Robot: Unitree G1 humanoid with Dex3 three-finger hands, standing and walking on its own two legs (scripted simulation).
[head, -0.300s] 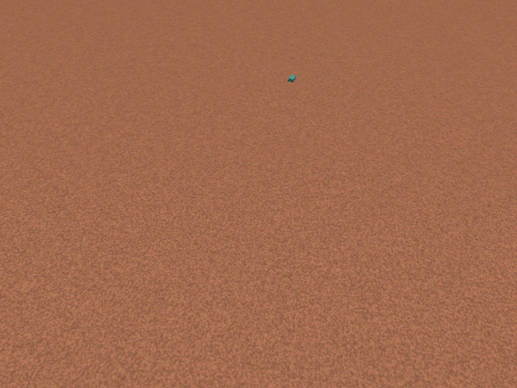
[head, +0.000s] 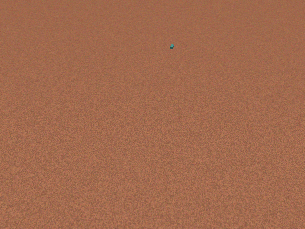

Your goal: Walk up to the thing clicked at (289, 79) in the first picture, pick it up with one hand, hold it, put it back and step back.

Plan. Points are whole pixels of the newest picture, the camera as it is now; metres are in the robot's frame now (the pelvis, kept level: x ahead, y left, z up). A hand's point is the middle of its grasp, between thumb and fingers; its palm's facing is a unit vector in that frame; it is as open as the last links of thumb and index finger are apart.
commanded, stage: stand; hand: left
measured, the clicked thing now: (172, 46) +2.30 -0.29 -0.77
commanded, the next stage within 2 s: walk up in 0.82 s
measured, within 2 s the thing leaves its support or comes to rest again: neither
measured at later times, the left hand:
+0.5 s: hand out of the picture +0.08 +0.25 -0.16, palm faces -0.02 -0.94 -0.34, open 7.4 cm
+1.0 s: hand out of the picture +0.11 +0.26 -0.13, palm faces -0.10 -0.93 -0.35, open 7.4 cm
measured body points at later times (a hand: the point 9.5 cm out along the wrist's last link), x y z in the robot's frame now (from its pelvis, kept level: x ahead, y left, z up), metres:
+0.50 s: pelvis +0.00 +0.00 +0.00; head +0.01 +0.00 +0.45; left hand +0.08 +0.30 -0.13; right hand +0.08 -0.30 -0.13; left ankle +0.00 +0.12 -0.75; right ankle +0.00 -0.13 -0.75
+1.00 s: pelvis +0.02 -0.02 +0.00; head +0.02 -0.02 +0.45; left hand +0.11 +0.31 -0.11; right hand +0.07 -0.34 -0.11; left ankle +0.00 +0.12 -0.74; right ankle +0.03 -0.16 -0.70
